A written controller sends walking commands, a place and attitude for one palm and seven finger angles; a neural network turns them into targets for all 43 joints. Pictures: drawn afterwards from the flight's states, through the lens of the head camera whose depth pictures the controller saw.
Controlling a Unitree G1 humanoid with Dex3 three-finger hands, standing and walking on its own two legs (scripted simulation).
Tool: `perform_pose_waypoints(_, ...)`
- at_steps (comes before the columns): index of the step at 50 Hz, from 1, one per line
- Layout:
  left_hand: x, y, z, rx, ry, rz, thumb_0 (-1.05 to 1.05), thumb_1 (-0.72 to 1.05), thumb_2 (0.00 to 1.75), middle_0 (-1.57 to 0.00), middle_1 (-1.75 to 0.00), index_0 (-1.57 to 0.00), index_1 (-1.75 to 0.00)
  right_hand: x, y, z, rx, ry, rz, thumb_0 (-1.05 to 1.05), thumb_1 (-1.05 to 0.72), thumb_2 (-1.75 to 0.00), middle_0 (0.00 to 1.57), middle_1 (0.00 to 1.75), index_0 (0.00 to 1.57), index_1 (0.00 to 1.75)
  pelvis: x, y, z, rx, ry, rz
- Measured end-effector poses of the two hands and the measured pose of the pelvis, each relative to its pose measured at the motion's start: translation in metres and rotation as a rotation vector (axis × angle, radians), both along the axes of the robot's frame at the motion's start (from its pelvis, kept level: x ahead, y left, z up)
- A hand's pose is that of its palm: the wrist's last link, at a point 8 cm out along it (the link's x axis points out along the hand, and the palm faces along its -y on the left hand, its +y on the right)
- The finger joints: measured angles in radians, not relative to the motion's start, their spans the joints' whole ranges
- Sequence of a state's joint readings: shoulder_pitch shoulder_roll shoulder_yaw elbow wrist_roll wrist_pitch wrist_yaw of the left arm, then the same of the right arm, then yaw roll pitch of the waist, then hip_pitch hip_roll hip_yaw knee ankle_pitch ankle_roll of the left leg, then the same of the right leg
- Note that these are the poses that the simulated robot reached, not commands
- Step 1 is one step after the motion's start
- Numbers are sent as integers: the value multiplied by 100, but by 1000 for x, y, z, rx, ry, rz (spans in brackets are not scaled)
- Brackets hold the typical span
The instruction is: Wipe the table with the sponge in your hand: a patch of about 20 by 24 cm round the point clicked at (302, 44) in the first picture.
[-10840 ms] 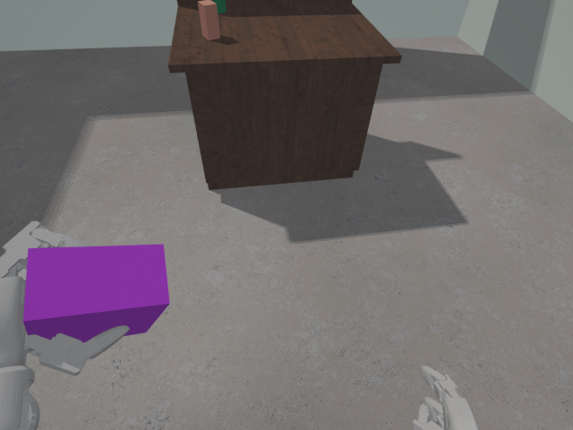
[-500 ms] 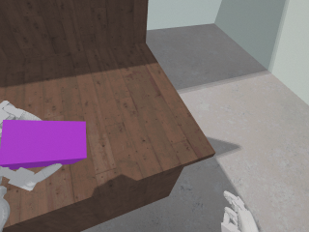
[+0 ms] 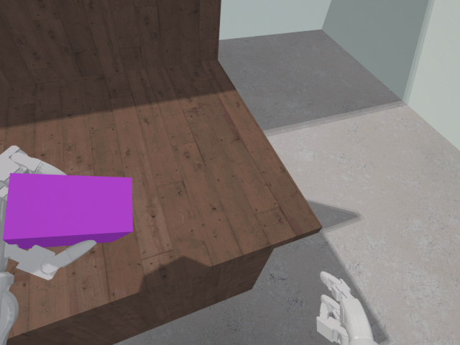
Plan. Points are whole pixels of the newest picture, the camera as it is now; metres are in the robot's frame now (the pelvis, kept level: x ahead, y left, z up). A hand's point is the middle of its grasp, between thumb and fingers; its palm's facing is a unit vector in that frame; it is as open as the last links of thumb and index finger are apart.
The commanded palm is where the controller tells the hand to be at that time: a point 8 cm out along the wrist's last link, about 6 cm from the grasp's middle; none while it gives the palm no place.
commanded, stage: shuffle to correct the standing spot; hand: left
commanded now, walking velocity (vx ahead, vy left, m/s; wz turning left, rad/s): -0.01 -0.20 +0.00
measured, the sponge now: (88, 214) +0.24 +0.22 +0.14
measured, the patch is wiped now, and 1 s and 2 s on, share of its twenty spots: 0.00 0.00 0.00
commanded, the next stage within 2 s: come to a stop and stand still in 0.32 s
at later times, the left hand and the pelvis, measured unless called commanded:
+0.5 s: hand (129, 226) +0.22 +0.16 +0.15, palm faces +0.31 -0.87 -0.38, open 10.6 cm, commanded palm +0.16 +0.20 +0.17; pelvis +0.00 -0.08 +0.00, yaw -1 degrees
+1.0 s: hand (82, 226) +0.22 +0.21 +0.16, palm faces +0.38 -0.85 -0.37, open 10.6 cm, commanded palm +0.16 +0.25 +0.17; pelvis +0.01 -0.03 +0.00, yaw +1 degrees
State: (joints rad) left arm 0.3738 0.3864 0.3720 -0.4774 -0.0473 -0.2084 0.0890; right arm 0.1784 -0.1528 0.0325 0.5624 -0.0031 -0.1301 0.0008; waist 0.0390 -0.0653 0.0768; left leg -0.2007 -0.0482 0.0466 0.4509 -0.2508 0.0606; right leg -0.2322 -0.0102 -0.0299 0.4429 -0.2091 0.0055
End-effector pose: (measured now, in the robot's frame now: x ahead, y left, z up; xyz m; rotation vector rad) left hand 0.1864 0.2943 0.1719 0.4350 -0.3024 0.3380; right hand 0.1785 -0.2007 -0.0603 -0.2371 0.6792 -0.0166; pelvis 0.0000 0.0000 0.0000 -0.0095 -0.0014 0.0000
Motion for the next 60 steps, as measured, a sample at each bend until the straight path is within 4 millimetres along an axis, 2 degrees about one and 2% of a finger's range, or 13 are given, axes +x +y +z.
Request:
perform_pose_waypoints(6, 1, -28, 3, 21, 26, -40, -1, -54, 102, -66, -137, -67, -136, -14, -25, -5, 21, 21, -32, 1, -90, -90, 20, 30, 21, 30, -4, -20, 0, -7, 0, -1)
perform_pose_waypoints(19, -6, -78, -3, 4, 84, -36, -1, -54, 102, -66, -136, -67, -136, -33, -109, -12, -50, 30, -134, 1, -90, -90, 20, 30, 20, 30, -7, -64, -5, -5, 29, -14)
perform_pose_waypoints(26, 3, -93, -4, -3, 82, -40, -1, -54, 102, -66, -136, -67, -136, -33, -129, -11, -65, 40, -168, 1, -90, -90, 20, 30, 20, 30, 0, -76, -4, -3, 31, -9)
perform_pose_waypoints(33, 5, -88, 1, 24, 102, -14, -1, -54, 102, -66, -136, -67, -136, -20, -119, -13, -38, 43, -151, 1, -90, -90, 20, 30, 20, 30, 8, -72, 0, -4, 22, 1)
perform_pose_waypoints(46, -9, -54, -1, -14, 100, 40, -1, -53, 102, -66, -136, -67, -136, 9, -60, -4, 1, -7, -58, 1, -90, -90, 20, 30, 20, 30, 7, -43, 2, -1, -1, 12)
perform_pose_waypoints(53, -11, -35, 1, -24, 60, 35, -1, -53, 102, -66, -136, -67, -136, 9, -36, 4, -1, -31, -34, 1, -90, -90, 20, 30, 20, 30, 5, -28, 4, -4, -7, 17)
perform_pose_waypoints(60, -11, -21, 0, -25, 53, 24, -1, -53, 102, -66, -136, -67, -136, -2, -26, 5, -15, -19, -42, 1, -90, -90, 20, 30, 21, 30, 2, -14, 4, -8, -6, 17)
